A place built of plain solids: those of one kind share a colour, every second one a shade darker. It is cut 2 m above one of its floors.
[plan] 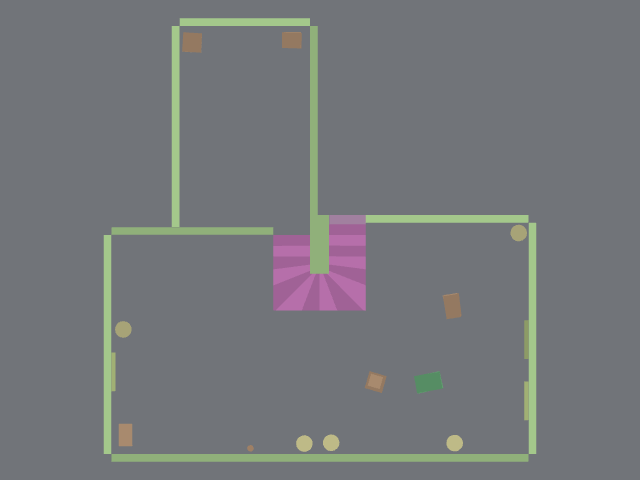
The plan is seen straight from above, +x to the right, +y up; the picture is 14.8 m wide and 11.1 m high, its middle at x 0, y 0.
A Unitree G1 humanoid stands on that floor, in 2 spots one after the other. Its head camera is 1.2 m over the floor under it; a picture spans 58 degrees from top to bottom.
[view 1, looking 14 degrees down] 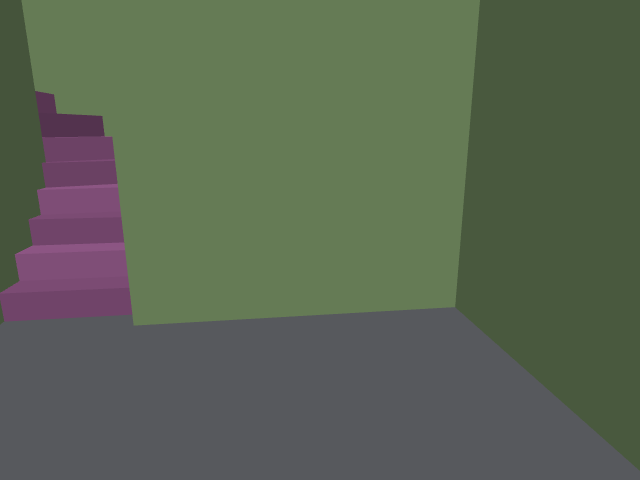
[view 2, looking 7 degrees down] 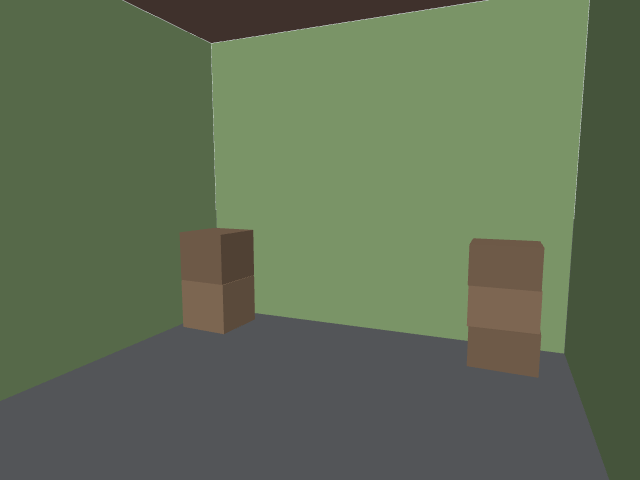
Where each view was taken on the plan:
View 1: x -1.91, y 2.99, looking -98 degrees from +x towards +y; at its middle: wall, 2.80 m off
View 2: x -0.68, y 1.48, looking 113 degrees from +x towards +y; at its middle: wall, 3.79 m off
